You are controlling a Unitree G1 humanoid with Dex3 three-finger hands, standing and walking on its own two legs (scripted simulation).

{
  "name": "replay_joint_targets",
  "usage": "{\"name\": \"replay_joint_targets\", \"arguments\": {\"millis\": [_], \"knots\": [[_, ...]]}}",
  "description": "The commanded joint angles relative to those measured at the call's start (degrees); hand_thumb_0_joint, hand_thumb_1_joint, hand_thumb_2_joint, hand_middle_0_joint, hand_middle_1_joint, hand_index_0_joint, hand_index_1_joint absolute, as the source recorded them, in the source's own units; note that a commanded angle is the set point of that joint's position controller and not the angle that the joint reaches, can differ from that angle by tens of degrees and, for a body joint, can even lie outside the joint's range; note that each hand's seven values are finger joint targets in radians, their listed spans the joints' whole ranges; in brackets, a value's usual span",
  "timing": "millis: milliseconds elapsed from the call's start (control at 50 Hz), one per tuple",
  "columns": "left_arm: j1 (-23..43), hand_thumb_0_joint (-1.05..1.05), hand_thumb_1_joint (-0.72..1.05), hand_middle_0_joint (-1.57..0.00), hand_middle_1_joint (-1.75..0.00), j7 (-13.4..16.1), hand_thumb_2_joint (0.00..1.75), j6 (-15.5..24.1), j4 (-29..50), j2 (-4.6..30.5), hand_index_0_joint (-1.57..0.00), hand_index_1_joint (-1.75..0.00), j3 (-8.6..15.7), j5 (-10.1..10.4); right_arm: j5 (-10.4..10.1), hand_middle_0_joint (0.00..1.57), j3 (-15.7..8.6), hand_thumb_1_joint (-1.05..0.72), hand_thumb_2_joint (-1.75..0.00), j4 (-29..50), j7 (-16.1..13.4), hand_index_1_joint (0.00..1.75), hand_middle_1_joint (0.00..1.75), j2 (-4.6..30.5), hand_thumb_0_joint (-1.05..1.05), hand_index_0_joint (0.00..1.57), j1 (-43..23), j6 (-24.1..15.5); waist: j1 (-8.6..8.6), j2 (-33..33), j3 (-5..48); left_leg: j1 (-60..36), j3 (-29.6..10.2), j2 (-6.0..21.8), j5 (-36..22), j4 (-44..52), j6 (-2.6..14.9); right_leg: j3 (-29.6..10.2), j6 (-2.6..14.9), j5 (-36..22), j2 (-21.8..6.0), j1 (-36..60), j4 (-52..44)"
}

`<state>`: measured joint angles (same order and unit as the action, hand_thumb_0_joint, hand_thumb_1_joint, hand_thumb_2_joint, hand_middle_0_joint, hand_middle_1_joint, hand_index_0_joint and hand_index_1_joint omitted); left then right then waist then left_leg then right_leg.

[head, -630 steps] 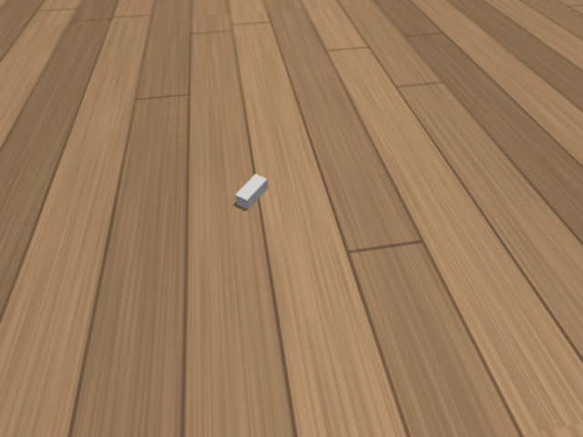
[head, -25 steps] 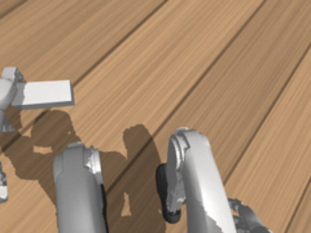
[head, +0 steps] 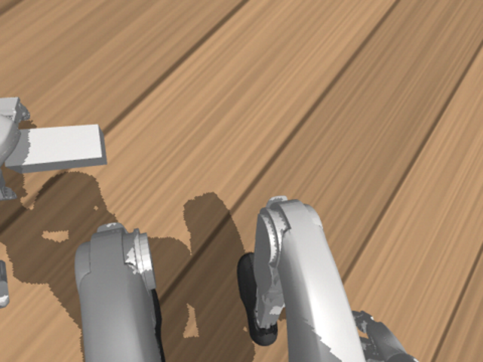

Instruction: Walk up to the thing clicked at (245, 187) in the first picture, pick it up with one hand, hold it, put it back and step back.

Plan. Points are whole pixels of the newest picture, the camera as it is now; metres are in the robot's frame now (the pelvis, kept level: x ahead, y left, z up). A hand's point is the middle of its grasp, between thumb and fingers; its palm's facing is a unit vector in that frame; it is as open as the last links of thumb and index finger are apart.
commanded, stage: rise first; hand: left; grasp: from above
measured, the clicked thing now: (59, 149) +0.49 +0.28 -0.30
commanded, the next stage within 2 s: approach in 1.12 s
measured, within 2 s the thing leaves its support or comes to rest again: neither
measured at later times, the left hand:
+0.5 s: hand (4, 154) +0.45 +0.33 -0.18, palm faces -0.46 -0.05 -0.89, open 14.0 cm
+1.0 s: hand (1, 152) +0.45 +0.33 -0.17, palm faces -0.46 -0.04 -0.89, open 13.8 cm
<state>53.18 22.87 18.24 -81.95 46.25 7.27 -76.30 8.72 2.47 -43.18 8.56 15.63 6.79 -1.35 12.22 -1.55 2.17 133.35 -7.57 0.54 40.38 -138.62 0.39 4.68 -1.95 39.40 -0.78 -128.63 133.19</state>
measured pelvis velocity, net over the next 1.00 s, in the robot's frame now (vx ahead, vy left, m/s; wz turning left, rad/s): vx -0.01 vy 0.00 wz -0.01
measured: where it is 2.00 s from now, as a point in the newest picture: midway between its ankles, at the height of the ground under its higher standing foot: (206, 329)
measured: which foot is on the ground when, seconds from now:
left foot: down 0.00-1.00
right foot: down 0.00-1.00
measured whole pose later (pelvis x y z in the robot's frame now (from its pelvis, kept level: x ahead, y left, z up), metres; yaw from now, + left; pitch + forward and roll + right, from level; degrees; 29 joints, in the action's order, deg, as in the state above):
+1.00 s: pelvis -0.01 +0.00 +0.00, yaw -1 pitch +33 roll -9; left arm 55.8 21.6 18.2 -83.5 48.8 6.5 -76.6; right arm 8.8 4.5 -42.2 8.6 16.1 7.6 -1.8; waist 13.8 -1.7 1.2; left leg 134.0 -8.3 0.3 39.3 -139.4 0.3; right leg 5.3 -1.9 38.2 -0.6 -129.0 133.5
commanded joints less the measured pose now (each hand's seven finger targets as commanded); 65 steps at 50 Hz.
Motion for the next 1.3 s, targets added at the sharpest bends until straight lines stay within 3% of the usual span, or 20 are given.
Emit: {"name": "replay_joint_targets", "arguments": {"millis": [0,60,100,220,280,360,400,420,440,500,580,740,840,880,900,1000,1080,1180,1200,1280], "knots": [[16.25,0.00,-0.57,-0.09,-0.99,2.27,1.05,-0.09,7.13,14.81,-0.07,-1.01,1.58,1.12,0.04,0.20,-4.46,-0.91,-0.90,0.22,-0.92,0.30,0.30,14.32,0.00,0.20,11.94,-0.16,0.21,18.62,38.38,-32.42,3.89,-1.23,-12.21,14.57,1.27,4.30,3.63,-12.71,2.32,15.58,-11.95],[16.53,0.00,-0.55,-0.10,-0.98,2.34,1.03,-0.03,6.14,14.95,-0.08,-1.00,1.27,0.82,0.41,0.20,-3.91,-0.91,-0.90,0.33,-0.84,0.30,0.30,14.41,0.00,0.20,12.34,-0.18,1.00,18.19,38.04,-31.43,4.18,-1.29,-13.18,13.64,1.44,4.33,3.42,-13.84,2.40,16.68,-11.95],[17.78,0.00,-0.55,-0.10,-0.98,2.56,1.03,0.01,6.23,16.90,-0.08,-1.00,2.47,0.65,0.29,0.20,-3.77,-0.91,-0.90,0.25,-0.91,0.30,0.30,14.62,0.00,0.20,12.37,-0.10,0.92,18.08,39.01,-31.27,4.05,-1.35,-12.93,13.62,1.43,4.38,3.57,-13.56,2.49,16.60,-11.68],[18.49,0.00,-0.54,-0.10,-1.00,2.55,1.02,0.03,4.80,16.48,-0.09,-1.01,1.46,0.75,0.78,0.20,-3.02,-0.91,-0.90,0.53,-0.93,0.30,0.30,14.69,0.00,0.20,12.27,-0.39,1.92,17.21,36.83,-28.48,4.42,-1.41,-9.76,13.16,1.68,4.30,3.56,-11.31,2.61,16.73,-12.59],[18.50,0.00,-0.55,-0.10,-0.99,2.70,1.02,-0.19,5.25,18.18,-0.09,-1.00,2.47,0.69,0.84,0.20,-2.99,-0.91,-0.90,0.59,-0.96,0.30,0.30,15.07,0.00,0.20,12.46,-0.60,1.44,18.34,36.97,-29.77,4.09,-1.28,-9.84,13.58,1.46,4.61,3.63,-10.87,2.45,15.80,-11.94],[18.00,0.00,-0.55,-0.10,-0.99,2.51,1.03,-0.48,4.41,17.86,-0.08,-1.01,2.01,0.60,0.61,0.20,-2.80,-0.91,-0.90,0.52,-0.94,0.30,0.30,15.11,0.00,0.20,12.48,-0.77,1.70,20.14,36.89,-30.93,3.63,-1.18,-10.77,13.72,1.14,4.77,3.73,-11.77,2.41,14.67,-11.02],[19.21,0.00,-0.53,-0.12,-0.98,2.52,1.01,-0.16,7.03,18.70,-0.10,-0.99,2.32,0.45,0.78,0.20,-2.73,-0.91,-0.90,0.67,-0.98,0.30,0.30,15.06,0.00,0.20,12.91,-0.59,1.76,20.62,39.31,-31.01,3.98,-1.30,-11.83,13.24,1.22,4.68,3.67,-12.88,2.56,16.69,-11.40],[17.26,0.00,-0.53,-0.12,-0.99,2.23,1.00,-0.49,4.36,17.81,-0.10,-1.00,1.74,0.44,0.60,0.20,-2.76,-0.91,-0.90,0.66,-0.92,0.30,0.30,14.94,0.00,0.20,12.89,-0.58,1.87,19.18,37.78,-30.04,4.01,-1.30,-11.38,13.04,1.30,4.67,3.78,-12.68,2.62,16.28,-11.42],[17.67,0.00,-0.52,-0.12,-0.98,2.23,1.00,-0.46,5.87,18.68,-0.11,-0.99,2.62,0.82,0.57,0.20,-3.01,-0.91,-0.90,0.74,-0.89,0.30,0.30,15.17,0.00,0.20,12.99,-0.61,1.39,19.74,38.01,-30.63,4.06,-1.23,-11.71,13.33,1.23,4.71,3.71,-12.60,2.47,16.01,-11.38],[16.59,0.00,-0.53,-0.12,-0.98,1.60,1.00,-0.62,5.80,17.02,-0.11,-0.99,1.86,1.43,0.63,0.20,-2.97,-0.91,-0.90,0.69,-0.73,0.30,0.30,15.11,0.00,0.20,13.21,-0.61,1.51,20.57,37.71,-31.72,3.94,-1.22,-13.00,13.54,1.04,4.82,3.64,-13.70,2.40,16.19,-11.27],[16.86,0.00,-0.51,-0.13,-0.97,0.84,0.99,-0.44,8.57,17.48,-0.12,-0.99,1.79,1.58,0.27,0.20,-3.20,-0.91,-0.90,1.03,-0.61,0.30,0.30,15.00,0.00,0.20,13.39,-0.22,1.19,20.90,40.24,-32.69,3.86,-1.22,-14.20,13.66,0.98,4.77,3.76,-14.80,2.53,17.49,-11.44],[17.31,0.00,-0.51,-0.14,-0.96,0.59,0.99,0.37,5.86,15.89,-0.12,-0.97,0.74,1.73,0.07,0.20,-3.06,-0.91,-0.90,0.97,-0.63,0.30,0.30,14.86,0.00,0.20,13.30,-0.11,2.22,17.15,36.07,-28.58,4.06,-1.28,-10.98,13.24,1.44,4.58,3.67,-12.57,2.63,16.88,-12.75],[19.03,0.00,-0.50,-0.15,-0.96,0.90,0.98,0.33,7.51,19.03,-0.13,-0.97,2.04,1.00,0.21,0.20,-2.63,-0.91,-0.90,1.12,-0.71,0.30,0.30,14.92,0.00,0.20,13.12,-0.37,1.43,19.17,38.29,-29.71,4.40,-1.36,-11.64,13.39,1.35,4.24,3.74,-12.93,2.61,18.18,-12.41],[18.85,0.00,-0.50,-0.14,-0.96,1.01,0.98,0.18,7.01,17.76,-0.13,-0.97,1.59,1.31,0.18,0.20,-2.76,-0.91,-0.90,1.07,-0.88,0.30,0.30,14.77,0.00,0.20,12.80,-0.40,1.39,18.82,37.59,-29.54,4.47,-1.35,-10.17,13.88,1.32,4.23,3.81,-11.55,2.64,17.25,-12.91],[19.22,0.00,-0.50,-0.14,-0.96,0.94,0.98,0.06,6.73,16.88,-0.13,-0.97,0.93,1.18,0.22,0.20,-2.74,-0.91,-0.90,0.95,-0.86,0.30,0.30,14.78,0.00,0.20,13.00,-0.47,2.19,19.17,36.79,-30.06,4.25,-1.29,-9.84,13.95,1.23,4.43,3.80,-11.22,2.58,16.44,-12.77],[19.44,0.00,-0.51,-0.14,-0.97,0.64,0.98,-0.44,5.87,17.97,-0.13,-0.98,0.94,1.10,-0.03,0.20,-2.63,-0.91,-0.90,1.19,-0.91,0.30,0.30,15.03,0.00,0.20,12.93,-0.53,1.84,19.84,36.65,-29.70,3.81,-1.27,-9.63,14.45,1.16,4.64,3.95,-10.95,2.55,15.67,-12.45],[18.32,0.00,-0.51,-0.12,-0.98,0.15,0.98,-0.65,4.45,15.70,-0.12,-0.99,-0.40,1.23,-0.18,0.20,-2.69,-0.91,-0.90,1.12,-0.88,0.30,0.30,15.01,0.00,0.20,13.35,-0.48,2.51,18.92,36.21,-30.45,3.33,-1.27,-10.94,14.41,1.04,4.98,3.89,-12.10,2.48,14.96,-11.98],[18.19,0.00,-0.47,-0.16,-0.96,0.09,0.95,-0.22,7.47,18.11,-0.15,-0.96,1.02,1.14,-0.13,0.20,-2.42,-0.91,-0.90,1.46,-0.76,0.30,0.30,14.84,0.00,0.20,13.85,-0.28,1.59,19.81,38.85,-31.10,4.26,-1.42,-13.61,13.55,1.18,4.49,3.70,-14.63,2.57,18.47,-12.33],[18.62,0.00,-0.53,-0.17,-0.92,0.29,1.02,-0.03,8.11,17.83,-0.13,-0.96,1.35,1.49,-0.06,0.20,-2.60,-0.91,-0.90,1.67,-0.74,0.30,0.30,15.17,0.00,0.20,13.97,-0.24,1.60,20.44,39.18,-31.45,4.09,-1.38,-13.74,13.70,1.03,4.68,3.73,-14.66,2.46,18.14,-12.03],[20.38,0.00,-0.52,-0.07,-1.01,0.77,1.00,0.32,5.28,14.58,-0.08,-1.01,-1.03,1.01,-0.11,0.20,-2.29,-0.89,-0.89,1.18,-0.68,0.30,0.30,15.05,0.00,0.20,13.87,-0.25,3.73,20.47,36.13,-31.01,3.08,-1.16,-12.45,14.13,0.82,5.25,3.92,-13.49,2.52,14.67,-11.36]]}}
